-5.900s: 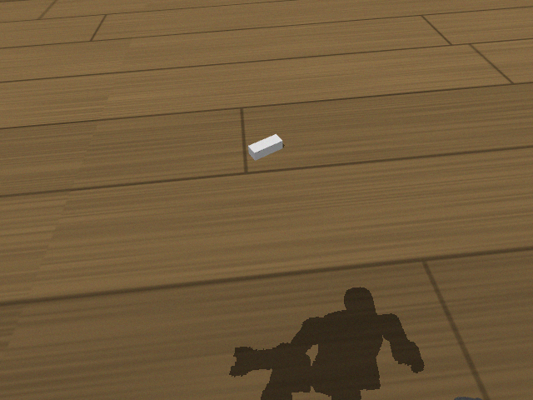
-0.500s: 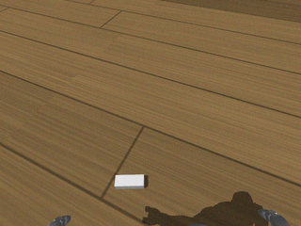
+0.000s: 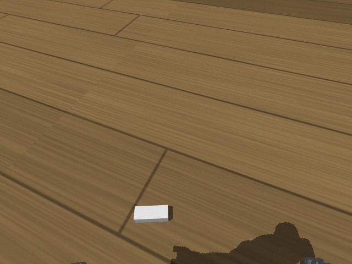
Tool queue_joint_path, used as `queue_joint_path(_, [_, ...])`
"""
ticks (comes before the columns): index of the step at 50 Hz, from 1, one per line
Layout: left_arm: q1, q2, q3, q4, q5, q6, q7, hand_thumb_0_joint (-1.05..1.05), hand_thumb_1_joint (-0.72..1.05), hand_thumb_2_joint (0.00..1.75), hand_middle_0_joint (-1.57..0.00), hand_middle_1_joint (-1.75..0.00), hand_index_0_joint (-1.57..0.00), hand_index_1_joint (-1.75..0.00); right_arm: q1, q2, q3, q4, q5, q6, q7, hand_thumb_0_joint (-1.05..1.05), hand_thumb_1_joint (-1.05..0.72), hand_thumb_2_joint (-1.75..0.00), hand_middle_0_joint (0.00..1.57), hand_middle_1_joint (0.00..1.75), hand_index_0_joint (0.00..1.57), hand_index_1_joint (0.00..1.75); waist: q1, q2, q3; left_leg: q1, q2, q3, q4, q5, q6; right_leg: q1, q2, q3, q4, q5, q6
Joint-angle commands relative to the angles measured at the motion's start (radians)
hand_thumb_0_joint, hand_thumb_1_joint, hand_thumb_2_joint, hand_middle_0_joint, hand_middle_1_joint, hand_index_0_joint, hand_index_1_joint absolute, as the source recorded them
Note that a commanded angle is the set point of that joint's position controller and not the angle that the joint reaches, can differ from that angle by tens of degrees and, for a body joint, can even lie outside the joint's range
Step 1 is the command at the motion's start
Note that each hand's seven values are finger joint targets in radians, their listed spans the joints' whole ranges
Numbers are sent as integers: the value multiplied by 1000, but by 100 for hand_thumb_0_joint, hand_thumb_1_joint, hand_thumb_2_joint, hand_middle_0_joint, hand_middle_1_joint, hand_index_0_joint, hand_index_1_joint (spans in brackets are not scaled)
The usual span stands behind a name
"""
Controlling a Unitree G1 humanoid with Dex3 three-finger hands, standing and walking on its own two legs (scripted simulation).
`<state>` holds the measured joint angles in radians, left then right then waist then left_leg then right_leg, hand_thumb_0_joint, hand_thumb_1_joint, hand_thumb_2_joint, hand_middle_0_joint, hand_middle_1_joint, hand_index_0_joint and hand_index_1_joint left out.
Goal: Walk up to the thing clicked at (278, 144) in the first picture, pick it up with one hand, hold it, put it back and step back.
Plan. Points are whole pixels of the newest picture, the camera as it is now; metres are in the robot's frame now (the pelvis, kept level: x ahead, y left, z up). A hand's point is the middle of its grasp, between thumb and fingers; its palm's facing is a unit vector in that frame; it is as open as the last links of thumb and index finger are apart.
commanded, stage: walk up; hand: left
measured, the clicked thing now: (151, 213) +0.45 +0.20 -0.75
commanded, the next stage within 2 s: none
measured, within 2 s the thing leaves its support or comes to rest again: neither
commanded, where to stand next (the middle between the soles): +0.05 +0.01 m, yaw +0 degrees
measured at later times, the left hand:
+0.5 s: hand out of the picture +0.11 +0.25 -0.16, palm faces -0.03 -0.93 -0.36, open 7.4 cm
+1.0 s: hand (92, 251) +0.17 +0.26 -0.15, palm faces +0.02 -0.89 -0.45, open 7.4 cm
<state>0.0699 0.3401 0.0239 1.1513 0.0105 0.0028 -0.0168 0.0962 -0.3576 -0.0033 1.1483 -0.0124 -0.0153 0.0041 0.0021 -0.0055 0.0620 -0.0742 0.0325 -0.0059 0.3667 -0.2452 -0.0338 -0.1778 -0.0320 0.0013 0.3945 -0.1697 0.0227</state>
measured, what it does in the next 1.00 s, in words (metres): lifts its left foot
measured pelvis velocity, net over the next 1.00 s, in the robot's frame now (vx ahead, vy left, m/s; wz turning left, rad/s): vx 0.03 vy -0.01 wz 0.05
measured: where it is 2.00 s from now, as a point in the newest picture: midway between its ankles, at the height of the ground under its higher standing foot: outside the picture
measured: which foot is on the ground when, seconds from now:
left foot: down 0.00-0.56, up 0.58-1.00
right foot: down 0.00-1.00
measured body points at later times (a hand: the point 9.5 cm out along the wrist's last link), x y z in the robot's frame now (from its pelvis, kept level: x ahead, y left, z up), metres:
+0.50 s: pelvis +0.03 -0.02 -0.01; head +0.03 -0.02 +0.44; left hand +0.11 +0.30 -0.13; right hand +0.06 -0.34 -0.14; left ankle -0.03 +0.14 -0.74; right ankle +0.06 -0.14 -0.73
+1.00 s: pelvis +0.03 -0.01 -0.03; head +0.11 -0.03 +0.42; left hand +0.16 +0.31 -0.12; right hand +0.12 -0.33 -0.16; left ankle +0.02 +0.15 -0.72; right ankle +0.08 -0.14 -0.74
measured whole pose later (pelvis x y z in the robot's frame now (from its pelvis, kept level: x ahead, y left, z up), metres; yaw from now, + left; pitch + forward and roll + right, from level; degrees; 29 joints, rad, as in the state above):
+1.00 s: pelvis +0.03 -0.01 -0.03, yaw +3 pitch -2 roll +0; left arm 0.03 0.35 0.04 0.86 0.02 -0.01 0.05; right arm 0.13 -0.43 -0.06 0.92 -0.01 0.07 0.01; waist -0.01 0.06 0.22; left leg -0.38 0.01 -0.09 0.91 -0.44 -0.02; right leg -0.35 -0.08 -0.08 0.68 -0.28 0.01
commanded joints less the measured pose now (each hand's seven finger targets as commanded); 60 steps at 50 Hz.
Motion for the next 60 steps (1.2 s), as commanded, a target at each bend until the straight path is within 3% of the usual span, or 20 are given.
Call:
queue_joint_path(1, [-60,216,41,-61,-2,-25,14,0,90,90,-20,-30,-20,-30,-46,-212,-45,-59,-2,-24,-16,0,-90,-90,20,30,20,30,-2,-4,-90,-57,75,-46,-80,120,54,70,-88,76,-69,87,-43])
queue_joint_path(15, [-51,208,39,-67,-1,-23,15,0,90,90,-20,-30,-20,-30,-28,-209,-46,-62,-2,-24,-18,0,-90,-90,20,30,20,30,-3,1,-69,-60,77,-43,-89,114,55,61,-84,83,-69,97,-42])
queue_joint_path(17, [-35,238,66,-103,20,-14,-10,0,90,90,-20,-30,-20,-30,103,-287,-86,-65,-12,-37,-12,0,-90,-90,20,30,20,30,-38,36,-69,38,115,-138,-103,-330,146,-113,-12,26,81,-372,-75])
queue_joint_path(19, [-79,218,68,-138,27,-5,-23,0,90,90,-20,-30,-20,-30,140,-332,-110,-69,-15,-40,-13,0,-90,-90,20,30,20,30,-61,140,64,28,272,-313,-237,-483,224,-323,3,-25,296,-305,-44])
queue_joint_path(21, [-65,228,74,-173,21,-7,-28,0,90,90,-20,-30,-20,-30,101,-338,-117,-111,-25,-53,-18,0,-90,-90,20,30,20,30,-38,121,147,-1,319,-337,-235,-331,268,-396,-55,44,371,-299,-43])
queue_joint_path(23, [-53,218,74,-189,17,-22,-36,0,90,90,-20,-30,-20,-30,100,-305,-111,-136,-28,-60,-15,0,-90,-90,20,30,20,30,-32,131,117,59,268,-238,-140,-49,246,-360,-62,32,258,-300,-53])
queue_joint_path(26, [142,187,78,-123,15,-46,-18,0,90,90,-20,-30,-20,-30,14,-240,-89,-185,-7,-41,-8,0,-90,-90,20,30,20,30,75,87,-37,-38,125,-1,173,360,131,51,11,-50,-41,6,-58])
queue_joint_path(27, [200,249,90,-98,17,-50,0,0,90,90,-20,-30,-20,-30,18,-173,-67,-204,10,-30,-12,0,-90,-90,20,30,20,30,83,-104,-86,-157,40,63,367,230,63,175,-92,103,-88,263,-64])
queue_joint_path(28, [198,315,97,-114,9,-53,20,0,90,90,-20,-30,-20,-30,35,-116,-44,-219,21,-16,-17,0,-90,-90,20,30,20,30,73,-240,-91,-317,-97,1,447,-256,29,232,-257,367,-141,398,-97])
queue_joint_path(30, [57,310,86,-171,11,-46,25,0,90,90,-20,-30,-20,-30,127,-185,-64,-172,20,17,-30,0,-90,-90,20,30,20,30,8,-83,-62,-207,-21,-102,517,-362,53,46,-320,380,-114,186,-207])
queue_joint_path(35, [75,297,82,-201,-13,-50,66,0,90,90,-20,-30,-20,-30,157,-214,-77,-174,-2,71,-22,0,-90,-90,20,30,20,30,-4,-63,-72,-313,-39,-168,669,-260,53,114,-278,183,28,726,-172])
queue_joint_path(38, [57,289,88,-241,-24,-40,87,0,90,90,-20,-30,-20,-30,170,-208,-85,-204,-13,98,-14,0,-90,-90,20,30,20,30,-17,-71,-76,-335,-62,-169,777,-198,40,68,-287,137,54,819,-181])
queue_joint_path(45, [54,277,102,-317,7,-29,93,0,90,90,-20,-30,-20,-30,109,-237,-108,-279,-4,94,-10,0,-90,-90,20,30,20,30,29,-134,-114,-408,-21,-130,694,-204,4,101,-299,112,123,584,-267])
queue_joint_path(49, [8,285,92,-334,13,-9,75,0,90,90,-20,-30,-20,-30,148,-222,-105,-259,1,55,-15,0,-90,-90,20,30,20,30,15,-236,-193,-277,-30,-16,386,-183,11,93,-238,81,242,456,-229])
queue_joint_path(52, [-12,243,78,-350,-12,29,55,0,90,90,-20,-30,-20,-30,200,-233,-111,-221,-18,19,-27,0,-90,-90,20,30,20,30,-36,-115,-128,-116,-51,23,47,170,27,-81,-129,12,448,161,-133])
queue_joint_path(53, [8,184,67,-364,-19,37,51,0,90,90,-20,-30,-20,-30,180,-327,-132,-241,-33,5,-32,0,-90,-90,20,30,20,30,-21,121,-124,-50,156,-309,39,392,98,-267,2,-12,616,-126,-69])
queue_joint_path(54, [-13,192,71,-365,-14,48,59,0,90,90,-20,-30,-20,-30,152,-409,-140,-259,-21,4,-32,0,-90,-90,20,30,20,30,-25,160,-113,-108,339,-511,45,534,240,-337,101,82,717,-484,-47])
queue_joint_path(55, [-72,238,79,-351,-3,51,68,0,90,90,-20,-30,-20,-30,116,-441,-146,-265,-10,5,-38,0,-90,-90,20,30,20,30,-56,209,-70,-248,431,-659,-18,368,359,-289,63,178,781,-517,-41])
queue_joint_path(58, [61,245,87,-289,-26,43,53,0,90,90,-20,-30,-20,-30,-19,-289,-109,-301,-24,-3,-52,0,-90,-90,20,30,20,30,42,130,-32,-114,201,-216,135,523,233,-367,85,214,824,-367,-53])
queue_joint_path(60, [86,251,87,-288,-17,43,36,0,90,90,-20,-30,-20,-30,84,-289,-112,-283,-11,-28,-52,0,-90,-90,20,30,20,30,5,137,-119,4,205,-236,126,393,211,-348,71,180,738,-303,-39])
